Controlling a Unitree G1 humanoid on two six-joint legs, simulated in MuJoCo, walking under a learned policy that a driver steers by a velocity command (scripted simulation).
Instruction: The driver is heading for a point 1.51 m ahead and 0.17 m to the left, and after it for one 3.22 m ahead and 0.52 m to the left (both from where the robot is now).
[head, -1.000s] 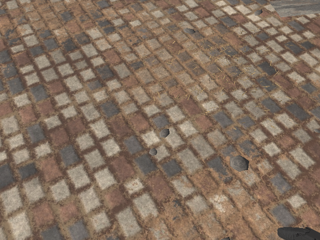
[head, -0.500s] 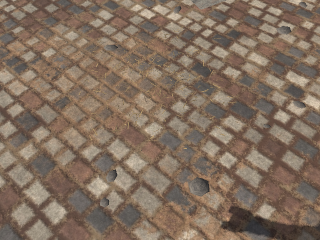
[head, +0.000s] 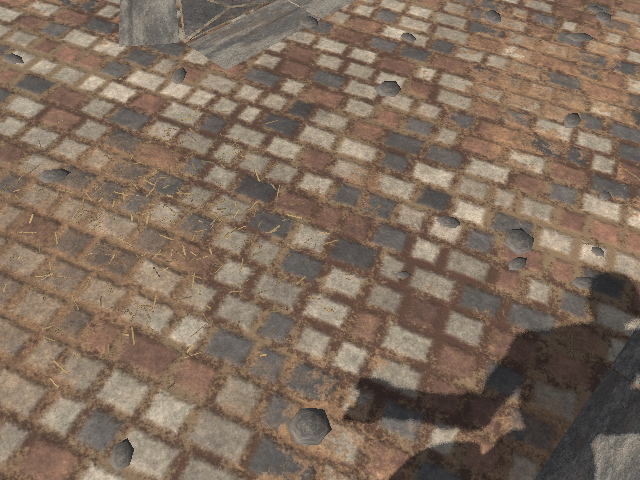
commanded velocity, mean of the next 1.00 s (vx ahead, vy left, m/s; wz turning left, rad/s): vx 0.09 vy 0.00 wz -0.20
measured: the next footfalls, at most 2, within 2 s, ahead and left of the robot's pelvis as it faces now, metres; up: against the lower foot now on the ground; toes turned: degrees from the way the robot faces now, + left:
right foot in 0.28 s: +0.03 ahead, -0.14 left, +0.00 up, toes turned -11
left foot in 0.60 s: +0.05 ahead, +0.10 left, +0.00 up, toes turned -9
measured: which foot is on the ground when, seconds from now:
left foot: down 0.00-0.28, up 0.30-0.58, down 0.60-0.88, up 0.90-1.00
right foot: up 0.00-0.26, down 0.28-1.00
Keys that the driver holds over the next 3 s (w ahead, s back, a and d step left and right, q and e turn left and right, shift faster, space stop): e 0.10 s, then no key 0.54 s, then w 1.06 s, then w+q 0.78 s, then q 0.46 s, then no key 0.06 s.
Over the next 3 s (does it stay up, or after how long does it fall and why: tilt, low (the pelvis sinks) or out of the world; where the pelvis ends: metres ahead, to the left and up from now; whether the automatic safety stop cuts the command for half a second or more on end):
stays up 1.07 -0.02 -0.01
